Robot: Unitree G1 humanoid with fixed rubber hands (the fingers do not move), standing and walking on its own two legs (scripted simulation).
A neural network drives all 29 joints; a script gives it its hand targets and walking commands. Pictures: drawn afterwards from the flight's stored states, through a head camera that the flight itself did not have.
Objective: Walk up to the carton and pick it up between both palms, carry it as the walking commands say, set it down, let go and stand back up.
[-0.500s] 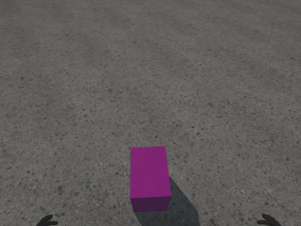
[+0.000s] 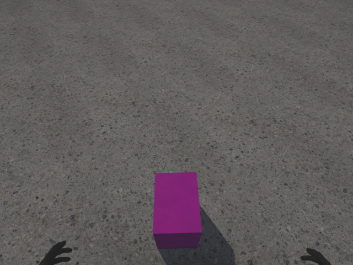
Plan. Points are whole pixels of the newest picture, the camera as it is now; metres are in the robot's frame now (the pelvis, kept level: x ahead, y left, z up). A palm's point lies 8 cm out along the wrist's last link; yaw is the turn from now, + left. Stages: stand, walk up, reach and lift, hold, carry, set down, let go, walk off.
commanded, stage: walk up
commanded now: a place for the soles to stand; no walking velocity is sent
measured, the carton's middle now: (176, 211) +0.46 +0.01 -0.63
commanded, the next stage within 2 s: reach and lift in 0.24 s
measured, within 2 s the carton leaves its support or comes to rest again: neither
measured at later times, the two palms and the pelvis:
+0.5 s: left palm (60, 252) +0.18 +0.30 -0.10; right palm (308, 260) +0.15 -0.29 -0.10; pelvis -0.01 +0.01 -0.02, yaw -5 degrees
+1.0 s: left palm (92, 216) +0.28 +0.26 -0.15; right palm (269, 214) +0.27 -0.25 -0.15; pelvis -0.06 +0.03 -0.06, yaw -4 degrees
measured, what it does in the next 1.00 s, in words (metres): lowers itself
